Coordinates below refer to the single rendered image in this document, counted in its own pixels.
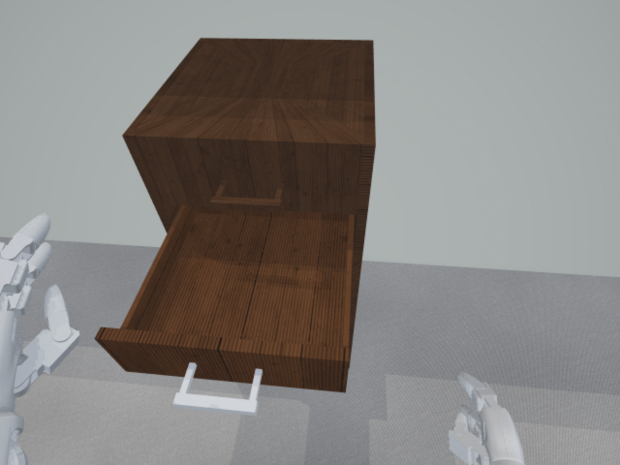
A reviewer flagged robot left forearm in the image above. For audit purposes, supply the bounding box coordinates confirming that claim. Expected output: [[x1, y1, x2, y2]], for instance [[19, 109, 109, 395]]
[[0, 412, 28, 465]]

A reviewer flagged right robot hand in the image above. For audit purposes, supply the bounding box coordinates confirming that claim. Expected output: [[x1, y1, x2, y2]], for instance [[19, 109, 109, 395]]
[[449, 372, 525, 465]]

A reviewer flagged left robot hand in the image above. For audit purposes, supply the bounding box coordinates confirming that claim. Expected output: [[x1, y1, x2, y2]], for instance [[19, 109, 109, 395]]
[[0, 213, 79, 413]]

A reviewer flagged handle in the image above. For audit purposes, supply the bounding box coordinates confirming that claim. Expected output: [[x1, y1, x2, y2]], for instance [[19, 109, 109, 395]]
[[172, 362, 263, 416], [210, 196, 282, 213]]

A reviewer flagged cabinet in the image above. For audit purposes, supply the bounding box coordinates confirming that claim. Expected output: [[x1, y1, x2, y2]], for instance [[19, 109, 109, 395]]
[[122, 38, 376, 369]]

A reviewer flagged drawer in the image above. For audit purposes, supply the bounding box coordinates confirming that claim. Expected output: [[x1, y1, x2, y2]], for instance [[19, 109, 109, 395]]
[[95, 205, 354, 392]]

